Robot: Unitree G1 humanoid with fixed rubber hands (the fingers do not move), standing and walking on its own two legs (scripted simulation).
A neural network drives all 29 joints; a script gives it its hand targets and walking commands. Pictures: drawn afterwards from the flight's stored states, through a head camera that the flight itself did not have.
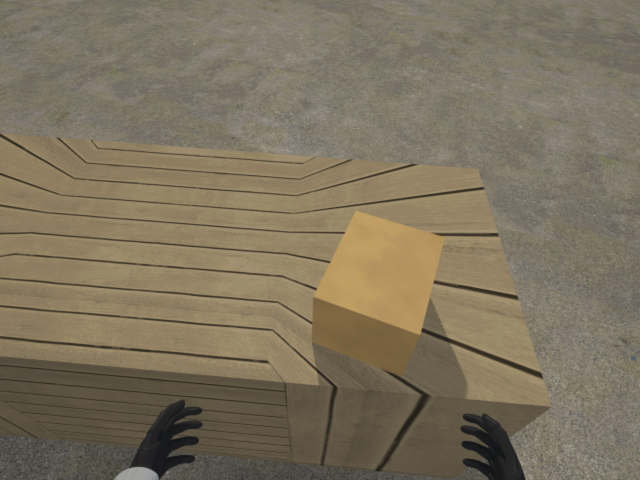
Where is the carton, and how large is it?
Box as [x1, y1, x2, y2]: [312, 211, 444, 375]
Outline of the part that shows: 355,211 313,296 312,341 400,375 420,333 444,237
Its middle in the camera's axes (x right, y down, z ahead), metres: +0.11 +0.09 +0.72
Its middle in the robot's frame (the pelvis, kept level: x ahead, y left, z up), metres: +0.46 -0.08 -0.12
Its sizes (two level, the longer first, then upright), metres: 0.213 0.171 0.151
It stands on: a pedestal, 0.58 m high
